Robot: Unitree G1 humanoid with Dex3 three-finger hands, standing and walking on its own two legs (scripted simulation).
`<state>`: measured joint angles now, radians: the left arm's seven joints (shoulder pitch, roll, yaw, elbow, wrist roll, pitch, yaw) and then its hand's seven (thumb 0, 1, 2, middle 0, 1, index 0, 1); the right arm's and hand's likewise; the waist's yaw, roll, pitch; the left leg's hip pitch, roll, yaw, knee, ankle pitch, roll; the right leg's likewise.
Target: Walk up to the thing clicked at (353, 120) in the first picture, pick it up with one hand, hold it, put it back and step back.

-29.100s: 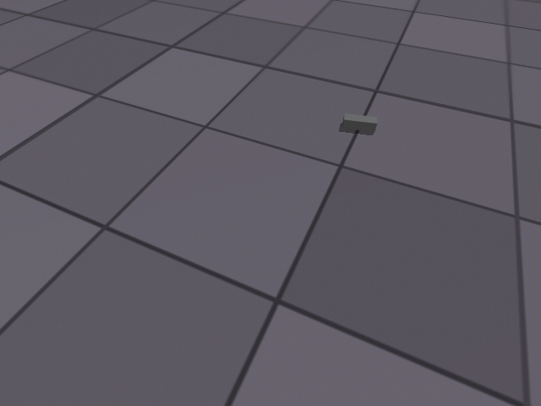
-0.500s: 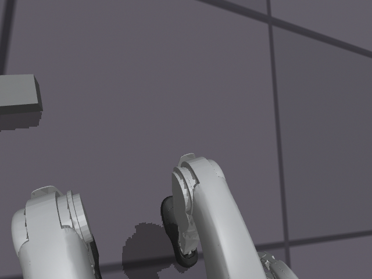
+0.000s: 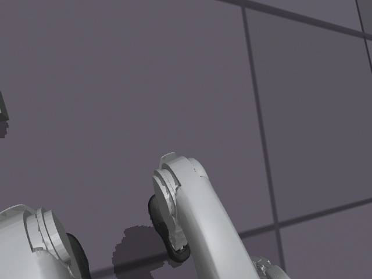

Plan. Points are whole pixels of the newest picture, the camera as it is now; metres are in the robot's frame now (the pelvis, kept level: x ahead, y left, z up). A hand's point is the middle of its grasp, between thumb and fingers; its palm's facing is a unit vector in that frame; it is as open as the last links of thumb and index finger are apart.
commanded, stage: approach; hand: left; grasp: from above
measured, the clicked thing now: out of the picture +0.53 +0.33 -0.30
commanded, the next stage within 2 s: close in in 0.84 s
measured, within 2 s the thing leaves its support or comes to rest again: neither
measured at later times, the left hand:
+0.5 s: hand out of the picture +0.52 +0.34 -0.16, palm faces -0.42 -0.04 -0.91, open 14.0 cm
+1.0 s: hand out of the picture +0.52 +0.34 -0.16, palm faces -0.43 -0.04 -0.90, open 13.7 cm
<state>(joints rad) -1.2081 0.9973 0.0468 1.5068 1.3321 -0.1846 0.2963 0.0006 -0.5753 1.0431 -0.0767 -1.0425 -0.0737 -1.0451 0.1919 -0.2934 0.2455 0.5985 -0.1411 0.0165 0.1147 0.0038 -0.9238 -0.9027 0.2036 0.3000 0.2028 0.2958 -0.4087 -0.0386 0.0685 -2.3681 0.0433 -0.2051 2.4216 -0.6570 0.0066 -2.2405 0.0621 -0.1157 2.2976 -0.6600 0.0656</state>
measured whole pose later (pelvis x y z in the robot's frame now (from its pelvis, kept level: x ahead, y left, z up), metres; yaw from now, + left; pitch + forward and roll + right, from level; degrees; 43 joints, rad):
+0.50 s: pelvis +0.00 +0.00 +0.00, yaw +0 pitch +32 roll -14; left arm -1.21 1.05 0.01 1.44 1.34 -0.29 0.25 0.00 -0.56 1.11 -0.09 -1.06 -0.08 -1.07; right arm 0.14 -0.31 0.25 0.58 -0.17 0.04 0.10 0.00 -0.92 -0.90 0.20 0.30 0.20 0.30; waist -0.36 -0.08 0.08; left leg -2.36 0.03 -0.23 2.43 -0.65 0.01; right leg -2.21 0.05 -0.14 2.30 -0.67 0.06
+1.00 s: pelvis +0.00 +0.00 +0.00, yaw -1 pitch +32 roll -14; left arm -1.20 1.06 0.02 1.43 1.32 -0.28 0.23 0.00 -0.53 1.12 -0.10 -1.08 -0.09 -1.09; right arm 0.18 -0.30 0.27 0.58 -0.16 0.04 0.10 0.00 -0.92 -0.90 0.21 0.30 0.20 0.30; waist -0.37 -0.07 0.09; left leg -2.38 0.03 -0.22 2.44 -0.64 0.01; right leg -2.23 0.06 -0.13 2.30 -0.65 0.06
